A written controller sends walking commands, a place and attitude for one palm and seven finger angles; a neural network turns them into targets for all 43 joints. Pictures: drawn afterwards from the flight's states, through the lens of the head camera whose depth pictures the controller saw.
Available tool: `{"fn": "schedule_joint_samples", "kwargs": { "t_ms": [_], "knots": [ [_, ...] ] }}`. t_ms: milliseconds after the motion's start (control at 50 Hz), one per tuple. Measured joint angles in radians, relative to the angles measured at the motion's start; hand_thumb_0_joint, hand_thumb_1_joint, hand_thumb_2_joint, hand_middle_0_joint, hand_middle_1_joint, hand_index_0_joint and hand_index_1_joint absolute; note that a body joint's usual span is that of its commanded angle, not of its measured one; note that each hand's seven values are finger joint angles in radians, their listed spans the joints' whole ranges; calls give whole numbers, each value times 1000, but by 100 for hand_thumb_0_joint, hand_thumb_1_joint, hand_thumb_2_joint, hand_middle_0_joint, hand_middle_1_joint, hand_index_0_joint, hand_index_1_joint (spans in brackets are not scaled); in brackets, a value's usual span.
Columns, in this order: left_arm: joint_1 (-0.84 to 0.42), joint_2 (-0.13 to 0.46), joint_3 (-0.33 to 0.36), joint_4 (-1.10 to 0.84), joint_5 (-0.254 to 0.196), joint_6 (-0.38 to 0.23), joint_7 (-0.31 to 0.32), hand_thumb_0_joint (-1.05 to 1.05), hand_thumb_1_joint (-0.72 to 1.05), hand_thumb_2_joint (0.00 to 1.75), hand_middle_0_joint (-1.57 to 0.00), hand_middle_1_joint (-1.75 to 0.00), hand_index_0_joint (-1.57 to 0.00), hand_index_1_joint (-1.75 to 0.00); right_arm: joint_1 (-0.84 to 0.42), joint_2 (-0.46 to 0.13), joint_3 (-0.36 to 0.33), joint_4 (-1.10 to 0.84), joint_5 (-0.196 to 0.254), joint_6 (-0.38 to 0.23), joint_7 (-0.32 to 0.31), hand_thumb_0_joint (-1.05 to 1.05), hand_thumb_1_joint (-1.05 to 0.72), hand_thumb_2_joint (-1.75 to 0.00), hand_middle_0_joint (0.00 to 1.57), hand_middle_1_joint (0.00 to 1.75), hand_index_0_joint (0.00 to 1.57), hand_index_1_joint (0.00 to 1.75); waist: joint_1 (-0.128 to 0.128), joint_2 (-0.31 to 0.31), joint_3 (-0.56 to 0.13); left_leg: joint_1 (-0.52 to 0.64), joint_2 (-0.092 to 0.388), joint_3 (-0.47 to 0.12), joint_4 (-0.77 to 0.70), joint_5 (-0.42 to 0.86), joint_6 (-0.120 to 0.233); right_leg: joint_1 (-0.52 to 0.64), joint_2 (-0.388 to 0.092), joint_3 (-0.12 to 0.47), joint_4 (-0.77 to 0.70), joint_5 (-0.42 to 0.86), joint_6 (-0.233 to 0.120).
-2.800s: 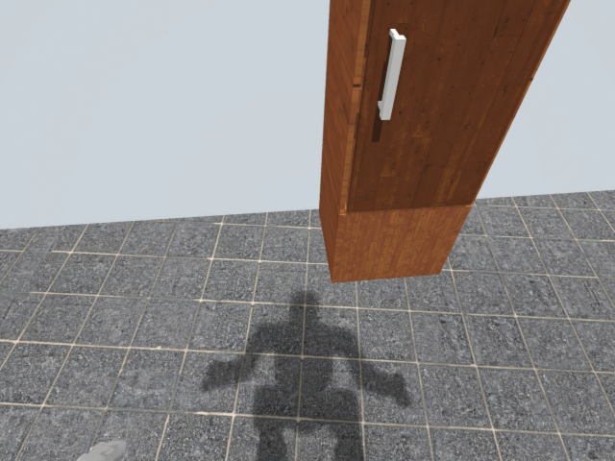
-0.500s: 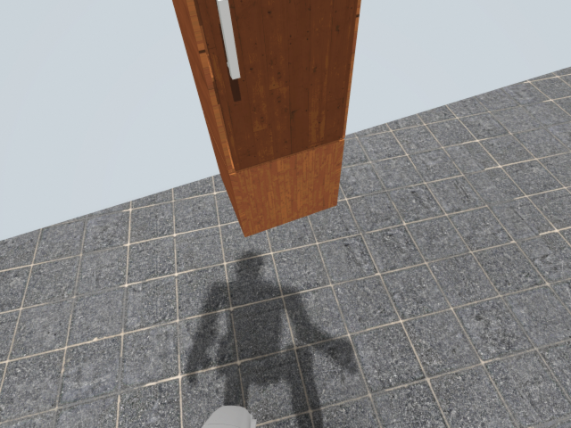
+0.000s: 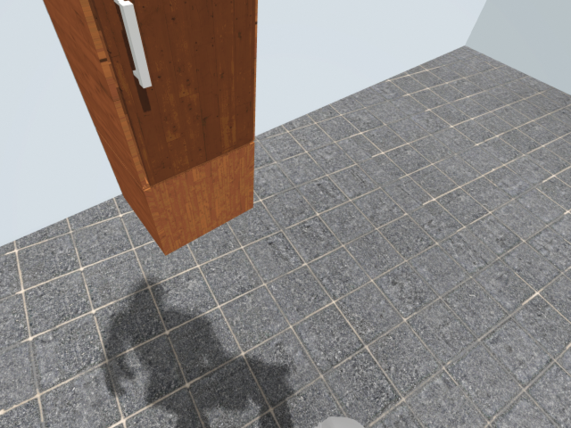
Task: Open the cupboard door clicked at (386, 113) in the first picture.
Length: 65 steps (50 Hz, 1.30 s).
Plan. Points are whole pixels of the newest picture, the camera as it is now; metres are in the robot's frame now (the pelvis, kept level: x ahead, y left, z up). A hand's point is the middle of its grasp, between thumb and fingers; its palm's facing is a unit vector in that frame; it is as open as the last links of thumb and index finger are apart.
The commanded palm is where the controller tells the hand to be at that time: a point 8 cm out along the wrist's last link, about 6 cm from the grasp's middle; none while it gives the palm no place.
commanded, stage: walk to a spot facing it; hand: left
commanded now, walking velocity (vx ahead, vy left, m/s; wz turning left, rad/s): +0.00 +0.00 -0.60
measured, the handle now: (132, 43) +0.81 +0.42 +0.09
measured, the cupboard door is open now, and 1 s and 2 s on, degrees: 0 0 0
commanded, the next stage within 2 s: turn to face it in 1.84 s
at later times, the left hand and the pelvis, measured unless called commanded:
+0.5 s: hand (224, 416) +0.16 +0.10 -0.15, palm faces -0.27 -0.93 -0.25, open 7.4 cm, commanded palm none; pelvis +0.02 -0.06 +0.00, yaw -17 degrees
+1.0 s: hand (214, 337) +0.29 +0.15 -0.18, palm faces -0.46 -0.87 -0.17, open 7.4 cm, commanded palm none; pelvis +0.18 -0.03 +0.00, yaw -35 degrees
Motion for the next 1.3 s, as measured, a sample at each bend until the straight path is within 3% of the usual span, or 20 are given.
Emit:
{"fn": "schedule_joint_samples", "kwargs": {
  "t_ms": [120, 220, 260, 280, 320, 360, 420, 540, 640, 740, 800, 840, 880, 940, 980, 1140, 1240, 1300],
  "knots": [
    [-48, -25, -19, 14, -7, 14, -3, 0, 91, 90, -19, -30, -20, -30, 36, 11, -4, 10, -2, -14, 6, 1, -90, -90, 20, 30, 20, 30, -33, 17, 46, 12, 37, 75, 30, -28, -13, 85, -59, -56, -191, -56, 1],
    [-107, -58, -35, -6, -11, 1, -7, 0, 91, 90, -19, -30, -20, -30, 63, -13, -22, 42, -4, -1, 16, 1, -90, -90, 20, 30, 20, 30, -59, 48, 71, 0, 80, 137, 101, -75, -45, 167, -54, -110, -397, -51, -32],
    [-120, -64, -42, -22, -11, -17, -8, 0, 91, 90, -20, -30, -20, -30, 82, -30, -29, 50, 0, 5, 20, 1, -90, -90, 20, 30, 20, 30, -64, 64, 67, -25, 104, 156, 174, -113, -65, 230, -45, -128, -537, 36, -59],
    [-129, -71, -45, -25, -8, -33, -3, 0, 91, 90, -20, -30, -20, -30, 82, -43, -33, 56, 4, 12, 22, 1, -90, -90, 20, 30, 20, 30, -65, 84, 71, -58, 125, 139, 258, -139, -75, 231, -28, -134, -544, 35, -90],
    [-139, -83, -53, -33, -15, -51, 12, 0, 90, 90, -20, -30, -20, -30, 71, -60, -37, 63, 5, 38, 17, 1, -91, -90, 20, 30, 20, 30, -74, 105, 80, -148, 113, 47, 473, -221, -89, 224, -8, -130, -518, 17, -127],
    [-132, -89, -54, -39, -20, -57, 25, 0, 90, 90, -20, -30, -20, -30, 59, -65, -37, 66, 4, 52, 15, 1, -91, -90, 20, 30, 20, 30, -71, 101, 76, -219, 94, -5, 620, -211, -97, 246, 0, -115, -547, 26, -140],
    [-100, -93, -57, -32, -23, -65, 30, 0, 90, 90, -20, -30, -21, -30, 35, -66, -38, 58, -4, 53, 27, 1, -91, -90, 20, 30, 20, 30, -60, 88, 54, -294, 91, -40, 697, -118, -112, 291, 14, -81, -630, 68, -144],
    [-2, -103, -63, 6, -16, -85, 18, 0, 90, 90, -20, -30, -21, -30, -14, -67, -45, 25, -13, 33, 48, 1, -91, -90, 20, 30, 19, 30, -36, 80, 1, -364, 96, -76, 636, 3, -129, 354, 35, -17, -735, 107, -148],
    [85, -109, -60, 39, -10, -97, 16, 0, 90, 90, -20, -30, -21, -30, -51, -64, -46, 5, -10, 20, 55, 1, -91, -90, 20, 30, 19, 30, 0, 75, -20, -369, 81, -85, 525, 21, -130, 394, 47, 30, -768, 98, -138],
    [160, -99, -54, 69, -4, -95, 23, 0, 90, 90, -20, -30, -21, -30, -89, -48, -38, -20, -1, 2, 57, 1, -91, -90, 20, 30, 19, 30, 44, 50, -22, -314, 41, -77, 336, -14, -112, 425, 43, 85, -757, 54, -111],
    [199, -87, -44, 86, -7, -85, 25, 0, 90, 90, -20, -30, -21, -30, -101, -34, -25, -44, 5, -26, 52, 1, -91, -90, 20, 30, 20, 30, 58, 27, -23, -214, 14, -62, 143, 15, -95, 419, 40, 125, -682, -15, -85],
    [202, -76, -33, 105, -14, -71, 22, 0, 90, 90, -20, -30, -21, -30, -111, -19, -13, -52, 1, -52, 44, 1, -91, -90, 20, 30, 20, 30, 54, 5, -10, -196, 10, -27, 154, 75, -43, 348, 39, 120, -481, -95, -91],
    [193, -67, -24, 121, -11, -57, 17, 1, 90, 90, -20, -30, -21, -30, -97, -1, 0, -54, -3, -59, 41, 1, -91, -90, 20, 30, 20, 30, 48, -3, -7, -159, 23, 13, 172, 23, -7, 245, 32, 57, -230, -122, -91],
    [163, -50, -10, 117, 0, -50, -1, 1, 90, 90, -20, -30, -20, -30, -40, 22, 7, -33, -2, -61, 32, 0, -91, -90, 20, 30, 20, 30, 29, 0, -20, -74, 38, 52, 94, 9, 0, 115, -7, -42, -20, -28, -83],
    [134, -41, -2, 97, 3, -50, -6, 1, 91, 90, -20, -30, -20, -30, 3, 33, 7, -6, -1, -66, 25, 0, -91, -90, 20, 30, 20, 30, 23, 0, -21, -20, 40, 78, 36, 17, -1, 44, -33, -69, 34, 51, -74],
    [12, -44, 9, 43, 5, -35, -7, 0, 91, 90, -19, -30, -20, -30, 163, 34, -9, 102, 5, -70, 7, 0, -92, -90, 20, 30, 20, 30, -18, 8, -7, 126, 29, 194, -60, -36, -2, -122, -92, -79, 23, 210, -48],
    [-76, -68, -6, 32, 5, -27, -13, 0, 91, 90, -19, -30, -20, -30, 242, 37, -9, 147, -4, -68, 6, 1, -91, -90, 20, 30, 20, 30, -59, 22, 25, 202, 30, 256, -77, -95, -22, -113, -105, -136, -155, 215, -57],
    [-135, -87, -19, 17, 3, -32, -16, 0, 91, 90, -19, -30, -20, -30, 275, 42, -8, 166, -9, -63, 8, 1, -91, -90, 20, 30, 20, 30, -85, 36, 56, 242, 42, 289, -70, -139, -46, -70, -87, -180, -313, 177, -82]
  ]
}}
